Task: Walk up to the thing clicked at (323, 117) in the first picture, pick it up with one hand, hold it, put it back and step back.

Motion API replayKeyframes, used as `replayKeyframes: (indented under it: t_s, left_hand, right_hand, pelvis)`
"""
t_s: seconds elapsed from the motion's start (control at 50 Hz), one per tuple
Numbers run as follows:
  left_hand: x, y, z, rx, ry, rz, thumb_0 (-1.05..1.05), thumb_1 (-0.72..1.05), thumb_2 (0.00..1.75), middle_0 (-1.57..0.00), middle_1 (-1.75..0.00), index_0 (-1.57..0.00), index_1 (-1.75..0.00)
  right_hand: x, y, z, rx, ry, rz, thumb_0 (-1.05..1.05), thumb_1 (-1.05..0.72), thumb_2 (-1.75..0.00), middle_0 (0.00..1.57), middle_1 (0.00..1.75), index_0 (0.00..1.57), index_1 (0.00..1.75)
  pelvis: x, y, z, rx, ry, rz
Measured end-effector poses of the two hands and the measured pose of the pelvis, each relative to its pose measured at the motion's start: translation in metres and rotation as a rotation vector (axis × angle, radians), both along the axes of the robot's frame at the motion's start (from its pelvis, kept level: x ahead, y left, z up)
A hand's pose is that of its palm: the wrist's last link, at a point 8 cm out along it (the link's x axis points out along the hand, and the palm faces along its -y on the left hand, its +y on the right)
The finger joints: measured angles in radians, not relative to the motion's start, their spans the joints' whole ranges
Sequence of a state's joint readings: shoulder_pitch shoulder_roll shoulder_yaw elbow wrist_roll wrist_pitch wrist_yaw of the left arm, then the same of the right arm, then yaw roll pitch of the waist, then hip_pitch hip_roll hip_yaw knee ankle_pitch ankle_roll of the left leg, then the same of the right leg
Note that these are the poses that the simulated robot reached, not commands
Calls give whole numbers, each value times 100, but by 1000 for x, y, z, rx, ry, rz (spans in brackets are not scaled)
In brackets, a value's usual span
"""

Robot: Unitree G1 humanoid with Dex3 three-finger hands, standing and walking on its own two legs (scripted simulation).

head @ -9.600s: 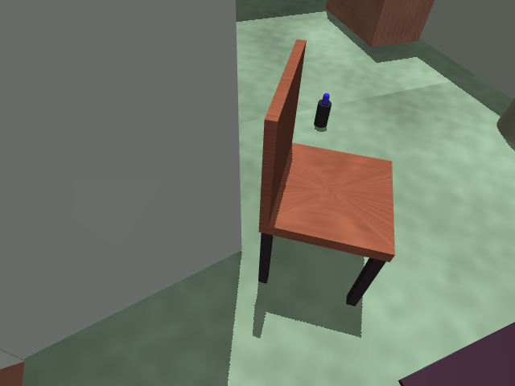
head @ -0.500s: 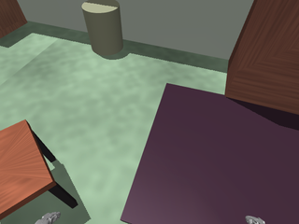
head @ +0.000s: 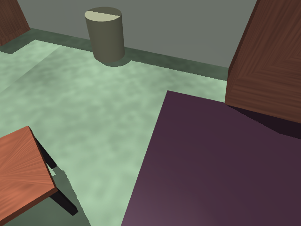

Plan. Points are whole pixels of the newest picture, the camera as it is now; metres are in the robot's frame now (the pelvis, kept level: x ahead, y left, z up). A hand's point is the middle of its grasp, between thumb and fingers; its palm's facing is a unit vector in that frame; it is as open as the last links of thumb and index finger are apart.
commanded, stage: stand
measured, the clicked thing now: out of the picture +1.02 +1.38 -0.67
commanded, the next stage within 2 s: none
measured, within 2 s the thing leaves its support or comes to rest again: neither
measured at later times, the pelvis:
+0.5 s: pelvis +0.00 +0.00 +0.00, yaw -1 degrees
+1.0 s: pelvis +0.00 -0.01 +0.00, yaw -1 degrees
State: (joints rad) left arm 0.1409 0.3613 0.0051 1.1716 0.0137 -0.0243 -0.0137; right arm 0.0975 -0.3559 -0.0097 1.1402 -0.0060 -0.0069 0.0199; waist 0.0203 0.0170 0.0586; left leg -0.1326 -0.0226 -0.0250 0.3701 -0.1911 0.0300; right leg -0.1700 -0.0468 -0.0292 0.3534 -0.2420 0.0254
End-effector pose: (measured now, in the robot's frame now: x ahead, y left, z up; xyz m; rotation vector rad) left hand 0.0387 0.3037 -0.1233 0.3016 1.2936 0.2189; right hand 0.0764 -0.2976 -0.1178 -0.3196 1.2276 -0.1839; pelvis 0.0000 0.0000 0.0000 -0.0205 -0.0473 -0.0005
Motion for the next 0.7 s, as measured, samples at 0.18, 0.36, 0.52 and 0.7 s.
replayKeyframes:
  t_s: [0.18, 0.36, 0.52, 0.7]
  left_hand:
    - [15, -11, -1, -11, -15, -10, 0, 90, 90, -20, -30, -21, -30]
    - [36, -18, 1, -26, -76, -40, 0, 90, 90, -20, -30, -21, -30]
    - [36, -17, 1, -24, -83, -46, 0, 90, 90, -20, -30, -21, -30]
    - [21, -13, 1, -15, -43, -36, 0, 90, 90, -20, -30, -21, -30]
  right_hand:
    - [7, -2, 2, -2, -20, -9, 1, -90, -90, 20, 30, 20, 30]
    - [10, -5, 7, -11, -51, -11, 1, -90, -90, 20, 30, 20, 30]
    - [-1, -7, 7, -16, -38, -19, 1, -90, -90, 20, 30, 20, 30]
    - [-14, -7, 3, -13, -2, -28, 1, -90, -90, 20, 30, 20, 30]
  pelvis:
    - [1, -3, 1, 5, -2, -5]
    - [-2, -5, 2, 5, -3, -8]
    - [-5, -5, 2, 4, -4, -11]
    - [-6, -5, 2, 6, 2, -13]
